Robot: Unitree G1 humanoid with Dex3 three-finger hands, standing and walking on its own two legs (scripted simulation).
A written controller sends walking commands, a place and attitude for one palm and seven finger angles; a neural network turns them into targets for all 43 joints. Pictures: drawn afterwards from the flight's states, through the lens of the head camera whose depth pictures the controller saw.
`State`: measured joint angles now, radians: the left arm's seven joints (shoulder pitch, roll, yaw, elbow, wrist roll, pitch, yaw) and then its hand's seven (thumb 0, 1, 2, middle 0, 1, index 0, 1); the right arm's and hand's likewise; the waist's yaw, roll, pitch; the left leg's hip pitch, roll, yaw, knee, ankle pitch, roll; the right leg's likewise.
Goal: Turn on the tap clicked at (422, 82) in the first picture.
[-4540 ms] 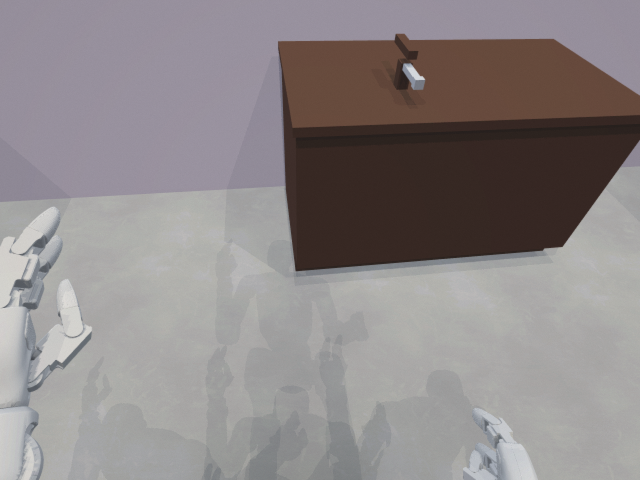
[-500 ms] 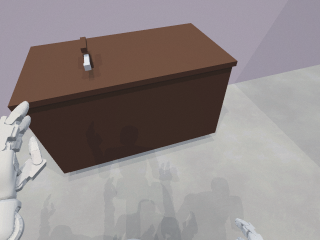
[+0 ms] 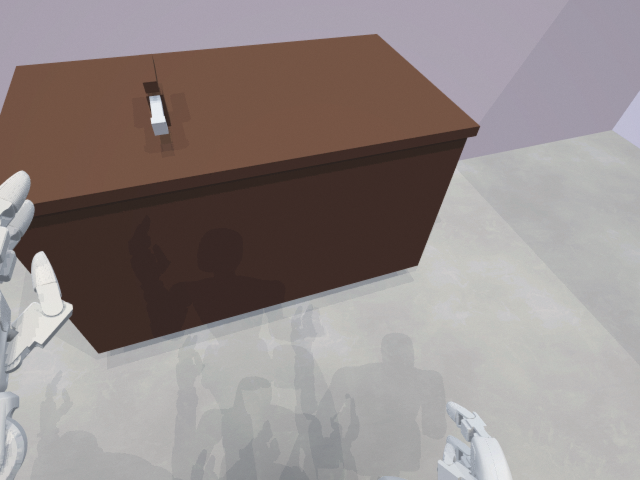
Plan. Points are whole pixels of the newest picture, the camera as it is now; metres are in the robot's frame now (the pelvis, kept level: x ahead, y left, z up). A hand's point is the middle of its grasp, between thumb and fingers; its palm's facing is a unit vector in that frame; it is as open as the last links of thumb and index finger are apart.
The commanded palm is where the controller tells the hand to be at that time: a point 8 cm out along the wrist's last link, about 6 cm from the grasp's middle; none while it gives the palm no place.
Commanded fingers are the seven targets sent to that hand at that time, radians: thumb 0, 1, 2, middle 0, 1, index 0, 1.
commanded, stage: take the last steps up to it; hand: left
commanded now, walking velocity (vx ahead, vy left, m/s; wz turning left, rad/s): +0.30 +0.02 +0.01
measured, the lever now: (159, 125) +0.76 +0.38 +0.01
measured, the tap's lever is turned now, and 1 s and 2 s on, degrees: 0 0 0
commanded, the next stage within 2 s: come to a stop and stand still in 1.38 s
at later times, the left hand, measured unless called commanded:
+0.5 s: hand (136, 222) +0.33 +0.22 +0.18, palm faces +0.37 -0.82 -0.43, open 7.5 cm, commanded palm +0.27 +0.27 +0.18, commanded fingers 0.00 0.90 0.90 -0.20 -0.30 -0.20 -0.30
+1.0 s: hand (167, 161) +0.44 +0.22 +0.17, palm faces +0.44 -0.78 -0.44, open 7.5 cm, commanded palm +0.38 +0.26 +0.18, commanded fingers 0.00 0.90 0.90 -0.20 -0.30 -0.20 -0.30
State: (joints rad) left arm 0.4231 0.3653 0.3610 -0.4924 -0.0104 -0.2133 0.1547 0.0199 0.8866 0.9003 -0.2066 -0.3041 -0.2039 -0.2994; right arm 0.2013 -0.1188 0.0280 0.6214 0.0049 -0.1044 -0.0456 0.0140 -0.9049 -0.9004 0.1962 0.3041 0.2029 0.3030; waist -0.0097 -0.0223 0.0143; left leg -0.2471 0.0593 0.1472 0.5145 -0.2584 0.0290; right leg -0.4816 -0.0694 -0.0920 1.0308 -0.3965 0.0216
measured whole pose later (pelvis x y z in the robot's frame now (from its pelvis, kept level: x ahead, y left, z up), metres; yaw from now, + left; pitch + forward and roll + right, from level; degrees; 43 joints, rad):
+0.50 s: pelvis +0.11 -0.01 +0.00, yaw +1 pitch +0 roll +1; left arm 0.51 0.38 0.35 -0.58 -0.01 -0.24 0.16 0.02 0.88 0.90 -0.21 -0.31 -0.21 -0.30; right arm 0.20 -0.26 -0.05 0.61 0.00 -0.06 -0.07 0.01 -0.91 -0.90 0.19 0.30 0.20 0.30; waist -0.01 -0.03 0.07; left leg -0.43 0.08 0.11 0.69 -0.29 -0.01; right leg -0.18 -0.06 -0.16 0.49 -0.32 -0.02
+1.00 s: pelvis +0.22 -0.02 -0.01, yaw +1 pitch -1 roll +0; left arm 0.41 0.35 0.35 -0.45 -0.01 -0.19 0.15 0.02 0.88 0.90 -0.21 -0.30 -0.21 -0.30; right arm 0.19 -0.18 0.02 0.67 0.01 -0.06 -0.05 0.01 -0.90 -0.90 0.20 0.31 0.21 0.30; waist 0.03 0.05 0.04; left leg -0.39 0.06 0.05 1.01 -0.47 -0.01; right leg -0.31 -0.04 -0.17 0.61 -0.28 -0.06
